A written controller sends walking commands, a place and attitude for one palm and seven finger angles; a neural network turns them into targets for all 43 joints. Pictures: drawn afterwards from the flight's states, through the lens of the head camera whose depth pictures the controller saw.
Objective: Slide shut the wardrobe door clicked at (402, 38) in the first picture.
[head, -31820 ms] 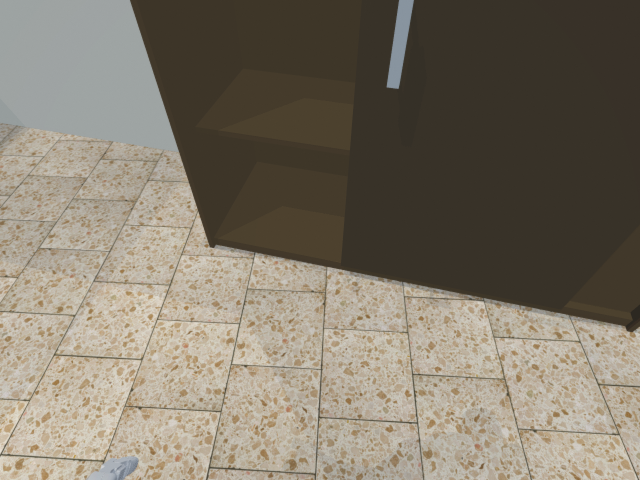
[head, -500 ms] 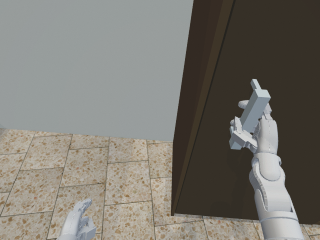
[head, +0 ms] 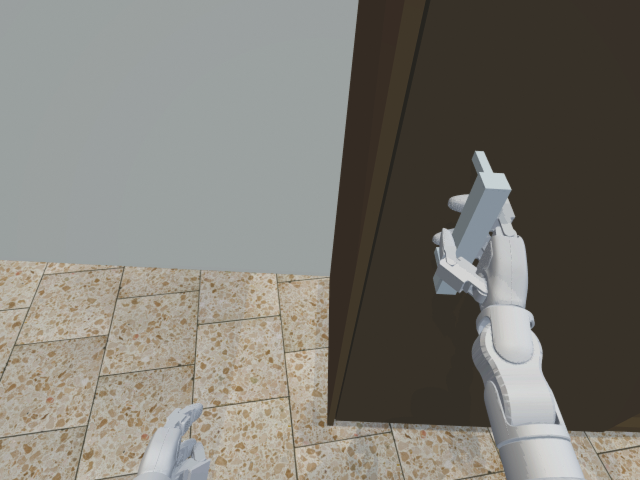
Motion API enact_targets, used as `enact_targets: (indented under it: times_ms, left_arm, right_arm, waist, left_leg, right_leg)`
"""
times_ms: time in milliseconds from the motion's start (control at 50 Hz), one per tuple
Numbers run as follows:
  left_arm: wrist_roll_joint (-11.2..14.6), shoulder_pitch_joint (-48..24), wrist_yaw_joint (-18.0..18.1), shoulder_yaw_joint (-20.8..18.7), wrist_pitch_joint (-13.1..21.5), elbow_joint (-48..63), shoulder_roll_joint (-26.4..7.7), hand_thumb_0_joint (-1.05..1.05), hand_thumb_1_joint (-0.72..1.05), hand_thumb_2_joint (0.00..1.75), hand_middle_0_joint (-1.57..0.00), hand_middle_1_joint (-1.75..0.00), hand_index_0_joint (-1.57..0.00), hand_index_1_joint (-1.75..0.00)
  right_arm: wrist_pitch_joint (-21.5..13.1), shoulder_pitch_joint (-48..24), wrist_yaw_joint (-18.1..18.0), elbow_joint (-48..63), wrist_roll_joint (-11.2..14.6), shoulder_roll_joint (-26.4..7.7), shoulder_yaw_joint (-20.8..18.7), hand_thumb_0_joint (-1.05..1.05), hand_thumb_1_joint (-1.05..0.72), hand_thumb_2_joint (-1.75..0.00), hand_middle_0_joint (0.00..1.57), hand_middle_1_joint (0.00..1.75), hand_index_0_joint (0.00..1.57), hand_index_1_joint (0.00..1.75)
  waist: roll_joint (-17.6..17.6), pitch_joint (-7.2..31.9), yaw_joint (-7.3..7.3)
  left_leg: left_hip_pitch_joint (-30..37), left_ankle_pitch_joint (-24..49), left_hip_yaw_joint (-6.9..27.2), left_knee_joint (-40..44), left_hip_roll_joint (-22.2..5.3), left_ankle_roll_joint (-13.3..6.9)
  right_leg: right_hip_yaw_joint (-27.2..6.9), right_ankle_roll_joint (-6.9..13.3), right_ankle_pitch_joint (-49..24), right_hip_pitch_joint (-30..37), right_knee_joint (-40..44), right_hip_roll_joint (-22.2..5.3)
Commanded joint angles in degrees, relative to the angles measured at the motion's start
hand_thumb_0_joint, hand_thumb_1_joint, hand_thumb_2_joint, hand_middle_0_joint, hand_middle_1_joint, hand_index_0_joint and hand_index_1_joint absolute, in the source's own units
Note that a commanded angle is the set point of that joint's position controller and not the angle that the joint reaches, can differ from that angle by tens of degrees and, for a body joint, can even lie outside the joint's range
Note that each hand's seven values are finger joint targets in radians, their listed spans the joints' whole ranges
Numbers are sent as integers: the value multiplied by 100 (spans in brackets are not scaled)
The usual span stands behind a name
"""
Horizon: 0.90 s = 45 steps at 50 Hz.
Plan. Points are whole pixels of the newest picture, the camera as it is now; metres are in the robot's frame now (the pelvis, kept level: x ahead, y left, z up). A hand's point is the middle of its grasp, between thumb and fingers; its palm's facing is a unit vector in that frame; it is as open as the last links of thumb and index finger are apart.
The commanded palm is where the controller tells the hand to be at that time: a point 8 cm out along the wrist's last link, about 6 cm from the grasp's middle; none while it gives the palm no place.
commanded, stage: loosen the grip on the handle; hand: right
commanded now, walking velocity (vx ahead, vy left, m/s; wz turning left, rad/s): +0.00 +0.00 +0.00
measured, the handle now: (461, 227) +0.39 -0.17 +0.14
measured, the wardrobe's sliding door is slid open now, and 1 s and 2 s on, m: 0.00 0.00 0.00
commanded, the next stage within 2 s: slip the hand off the handle in 0.64 s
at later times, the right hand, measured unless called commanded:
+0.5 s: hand (448, 263) +0.34 -0.14 +0.13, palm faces +0.20 +0.97 -0.16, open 13.9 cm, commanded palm +0.30 -0.19 +0.13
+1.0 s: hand (484, 270) +0.33 -0.19 +0.12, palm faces +0.21 +0.97 -0.10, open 14.6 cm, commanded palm +0.30 -0.23 +0.12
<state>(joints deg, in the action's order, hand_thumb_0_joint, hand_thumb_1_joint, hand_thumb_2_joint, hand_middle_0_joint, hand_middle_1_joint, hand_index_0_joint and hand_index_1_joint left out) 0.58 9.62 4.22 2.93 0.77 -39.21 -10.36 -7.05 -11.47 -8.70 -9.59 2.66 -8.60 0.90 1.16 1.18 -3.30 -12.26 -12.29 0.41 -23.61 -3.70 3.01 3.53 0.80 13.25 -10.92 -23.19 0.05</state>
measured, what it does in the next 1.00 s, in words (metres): stands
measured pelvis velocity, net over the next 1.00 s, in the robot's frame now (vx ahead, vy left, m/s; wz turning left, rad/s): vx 0.00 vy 0.02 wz -0.01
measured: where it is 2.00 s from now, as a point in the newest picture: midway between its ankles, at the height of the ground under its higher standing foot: outside the picture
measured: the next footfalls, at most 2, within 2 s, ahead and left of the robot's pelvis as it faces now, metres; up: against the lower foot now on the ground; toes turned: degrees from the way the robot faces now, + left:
none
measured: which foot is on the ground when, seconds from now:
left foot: down 0.00-1.00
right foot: down 0.00-1.00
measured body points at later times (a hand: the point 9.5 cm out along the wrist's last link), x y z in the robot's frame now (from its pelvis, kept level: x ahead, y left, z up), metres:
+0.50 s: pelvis -0.03 +0.06 -0.01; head -0.02 +0.06 +0.44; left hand +0.10 +0.31 -0.11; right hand +0.32 -0.19 +0.14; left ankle +0.00 +0.15 -0.74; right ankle -0.01 -0.10 -0.74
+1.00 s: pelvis +0.00 +0.02 -0.02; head +0.01 +0.02 +0.43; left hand +0.17 +0.25 -0.10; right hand +0.32 -0.24 +0.13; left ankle +0.00 +0.15 -0.74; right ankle -0.01 -0.11 -0.74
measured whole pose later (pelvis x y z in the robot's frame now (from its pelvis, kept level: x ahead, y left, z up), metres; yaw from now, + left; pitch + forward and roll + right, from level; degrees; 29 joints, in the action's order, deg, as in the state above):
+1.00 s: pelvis +0.00 +0.02 -0.02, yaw +0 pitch +4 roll +0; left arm 0.7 13.1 2.1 0.2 10.5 -38.0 -12.8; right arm -14.8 -10.3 1.9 -13.6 6.4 -13.6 -12.0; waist 0.4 3.8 -1.8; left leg -21.1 -18.5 -0.6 -35.6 -1.8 1.3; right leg 1.4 -0.6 19.8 -20.6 -36.4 -1.8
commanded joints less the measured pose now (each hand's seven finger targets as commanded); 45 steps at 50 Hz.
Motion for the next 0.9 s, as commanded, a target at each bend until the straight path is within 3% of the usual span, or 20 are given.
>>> enact_targets:
  times_ms: [0,20,40,60,80,100,140,160,200,260,320,400,440,540,660,700,720,760,840,880]
  left_arm:
    - [-23,-633,38,-259,293,870,-624,0,90,90,-20,-30,-20,-30]
    - [-28,-620,43,-262,291,865,-628,0,90,90,-20,-30,-20,-30]
    - [-206,-200,-66,-815,411,1003,-1135,0,90,90,-20,-30,-20,-30]
    - [-354,-454,-47,-1055,593,463,-1185,0,90,90,-20,-30,-20,-30]
    - [-21,184,-125,-784,784,600,-882,0,90,90,-20,-30,-20,-30]
    - [118,237,-230,-706,837,691,-839,0,90,90,-20,-30,-20,-30]
    - [61,-155,-241,-652,903,746,-1009,0,90,90,-20,-30,-20,-30]
    - [51,-148,-253,-597,940,725,-946,0,90,90,-20,-30,-20,-30]
    - [73,-124,-353,-528,999,802,-904,0,90,90,-20,-30,-20,-30]
    - [104,-138,-356,-529,1060,913,-949,0,90,90,-20,-30,-20,-30]
    - [134,-167,-284,-473,1205,984,-962,0,90,90,-20,-30,-20,-30]
    - [196,-148,-139,-464,1294,922,-1020,0,90,90,-20,-30,-20,-30]
    - [193,-131,-99,-516,1305,891,-1060,0,90,90,-20,-30,-20,-30]
    - [179,-119,-83,-500,1346,866,-1054,0,90,90,-20,-30,-20,-30]
    - [38,153,-177,-575,1401,888,-1084,0,90,90,-20,-30,-20,-30]
    - [55,172,-213,-581,1386,903,-1050,0,90,90,-20,-30,-20,-30]
    - [69,278,-184,-557,1345,755,-1062,0,90,90,-20,-30,-20,-30]
    - [72,310,-173,-580,1297,744,-1112,0,90,90,-20,-30,-20,-30]
    - [39,222,-158,-592,1297,864,-1011,0,90,90,-20,-30,-20,-30]
    - [10,266,-156,-600,1270,815,-1035,0,90,90,-20,-30,-20,-30]
  right_arm:
    - [-463,-1915,423,1470,-227,230,1047,0,-90,-90,45,140,45,140]
    - [-469,-1897,419,1476,-231,193,1003,0,-90,-90,45,140,45,140]
    - [-626,-6047,179,2136,-914,-4832,-3414,0,-90,-90,45,140,45,140]
    - [59,-6656,431,726,-636,-3342,-2705,0,-78,-84,45,140,45,140]
    - [230,-3983,592,-364,-531,-1256,-1161,0,-66,-78,45,140,45,140]
    - [194,-2303,880,-30,31,50,-611,0,-54,-73,45,140,45,140]
    - [-25,-2221,1010,1084,870,-586,-1348,0,-30,-61,45,140,45,140]
    - [-60,-2062,956,829,872,-553,-1341,0,-17,-55,45,140,45,140]
    - [-317,-2375,777,752,514,-369,-789,0,7,-43,45,140,45,140]
    - [-668,-2838,404,349,-228,-754,-575,0,43,-26,44,138,44,138]
    - [-1012,-3147,442,90,-294,-956,-494,0,55,-20,40,133,40,133]
    - [-1254,-3626,835,-223,37,-1389,-723,0,55,-20,34,127,34,127]
    - [-1251,-3075,980,-388,211,-1846,-1289,0,55,-20,32,123,32,123]
    - [-1137,-2701,1092,-134,702,-1814,-1642,0,55,-20,25,115,25,115]
    - [-1155,-1781,946,600,552,-1801,-1865,0,55,-20,25,115,25,115]
    - [-1111,-1563,938,768,560,-1570,-1743,0,55,-20,25,115,25,115]
    - [-1037,-1847,920,131,532,-1231,-1401,0,55,-20,25,115,25,115]
    - [-1041,-1976,923,269,472,-1420,-1501,0,55,-20,25,115,25,115]
    - [-1225,-2190,933,1066,348,-1461,-1463,0,55,-20,25,115,25,115]
    - [-1300,-2174,946,1160,368,-1676,-1680,0,55,-20,25,115,25,115]
  waist:
    - [10,1331,440]
    - [-21,1377,440]
    - [-1730,34,88]
    - [167,1743,608]
    - [-572,2005,467]
    - [-181,2022,266]
    - [932,2826,-7]
    - [864,2610,33]
    - [95,1817,285]
    - [-332,707,450]
    - [-386,723,412]
    - [-478,869,429]
    - [-356,1116,208]
    - [-345,1360,113]
    - [-411,1831,54]
    - [-369,1832,67]
    - [-665,1277,365]
    - [-621,1227,377]
    - [218,2101,230]
    - [210,2270,223]
  left_leg:
    - [-29,1437,-149,173,137,-234]
    - [-5,1433,-163,182,143,-237]
    - [-376,1632,434,534,159,-397]
    - [187,2656,-231,-539,360,-735]
    - [-107,1845,-465,-588,521,-595]
    - [-303,1590,-545,-523,555,-498]
    - [119,1618,-352,-385,388,-493]
    - [218,1591,-408,-370,382,-502]
    - [2,1136,-430,-326,379,-428]
    - [-686,-367,-297,-238,324,-382]
    - [-831,-1287,1,-39,239,-370]
    - [-600,-1823,442,200,167,-337]
    - [-221,-1697,567,190,131,-361]
    - [139,-597,529,22,105,-330]
    - [369,1841,16,-675,252,-295]
    - [364,2049,-29,-736,257,-278]
    - [-82,1818,-84,-682,288,-239]
    - [-235,1449,-66,-650,315,-254]
    - [-55,1770,-150,-950,333,-377]
    - [-31,1994,-190,-1041,357,-393]
  right_leg:
    - [-174,-73,-2102,1037,163,-522]
    - [-184,-79,-2102,1051,165,-506]
    - [-431,220,-1914,76,-45,-760]
    - [-773,-320,-3208,849,37,-358]
    - [-484,-551,-4659,1461,-30,-386]
    - [-452,-619,-5048,1666,-270,-495]
    - [-274,-540,-3818,1917,-482,-304]
    - [-244,-499,-3089,1526,-472,-227]
    - [-216,-188,-1546,584,-402,-157]
    - [-204,-19,174,-335,-313,-135]
    - [-65,75,873,-566,-423,-22]
    - [-13,102,879,-799,-622,35]
    - [-22,91,664,-885,-650,34]
    - [-58,72,64,-882,-683,42]
    - [5,104,-1197,-541,-807,32]
    - [44,87,-1292,-514,-835,54]
    - [29,85,-1058,-724,-886,50]
    - [9,94,-876,-731,-923,29]
    - [-44,57,-1464,-168,-1008,16]
    - [-124,35,-1839,-59,-1077,-35]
